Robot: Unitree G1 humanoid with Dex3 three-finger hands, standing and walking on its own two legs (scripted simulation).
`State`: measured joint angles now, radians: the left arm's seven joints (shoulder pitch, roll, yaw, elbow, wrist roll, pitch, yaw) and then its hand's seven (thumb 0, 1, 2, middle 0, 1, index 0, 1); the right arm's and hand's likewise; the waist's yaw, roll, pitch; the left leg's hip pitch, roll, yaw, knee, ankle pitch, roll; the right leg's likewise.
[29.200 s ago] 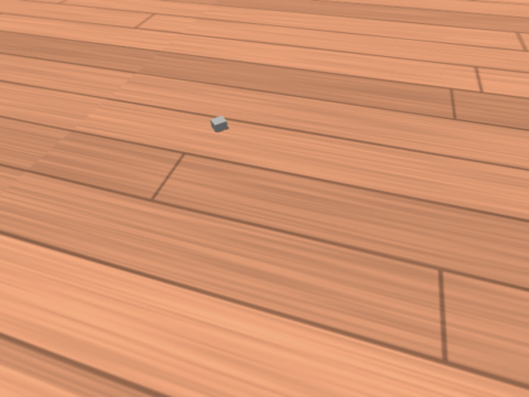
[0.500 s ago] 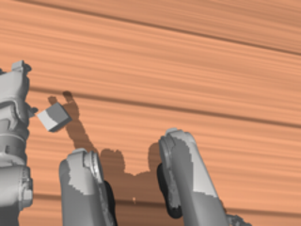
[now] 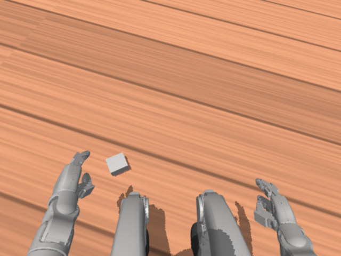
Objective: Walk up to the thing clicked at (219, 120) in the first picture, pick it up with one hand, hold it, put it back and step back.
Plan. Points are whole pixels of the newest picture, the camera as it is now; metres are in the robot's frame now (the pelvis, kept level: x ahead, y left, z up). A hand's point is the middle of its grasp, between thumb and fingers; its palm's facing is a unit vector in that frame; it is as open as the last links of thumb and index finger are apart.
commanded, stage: home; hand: left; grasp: from above
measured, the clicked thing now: (117, 164) +0.48 +0.23 -0.52
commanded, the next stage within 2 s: none
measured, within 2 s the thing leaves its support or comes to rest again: neither
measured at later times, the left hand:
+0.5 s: hand (67, 194) +0.24 +0.18 +0.10, palm faces +0.09 -0.97 -0.21, open 7.4 cm
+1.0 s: hand (61, 202) +0.23 +0.18 +0.12, palm faces +0.09 -0.98 -0.20, open 7.4 cm
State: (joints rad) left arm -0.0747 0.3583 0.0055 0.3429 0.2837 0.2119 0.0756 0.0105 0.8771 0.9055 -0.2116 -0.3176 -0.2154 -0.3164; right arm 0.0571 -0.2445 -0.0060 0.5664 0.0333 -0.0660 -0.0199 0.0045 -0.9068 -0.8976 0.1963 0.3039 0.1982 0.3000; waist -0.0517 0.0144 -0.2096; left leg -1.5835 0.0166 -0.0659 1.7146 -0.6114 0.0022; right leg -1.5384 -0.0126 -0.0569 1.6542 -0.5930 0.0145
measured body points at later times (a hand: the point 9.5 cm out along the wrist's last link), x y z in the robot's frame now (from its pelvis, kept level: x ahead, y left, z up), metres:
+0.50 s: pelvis +0.07 +0.00 +0.16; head +0.10 +0.01 +0.61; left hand +0.24 +0.24 +0.12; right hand +0.20 -0.25 +0.08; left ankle +0.08 +0.12 -0.51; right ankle +0.08 -0.13 -0.51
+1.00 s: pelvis +0.07 +0.00 +0.17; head +0.09 +0.01 +0.62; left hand +0.22 +0.24 +0.14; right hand +0.25 -0.23 +0.11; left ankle +0.08 +0.12 -0.51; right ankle +0.08 -0.13 -0.51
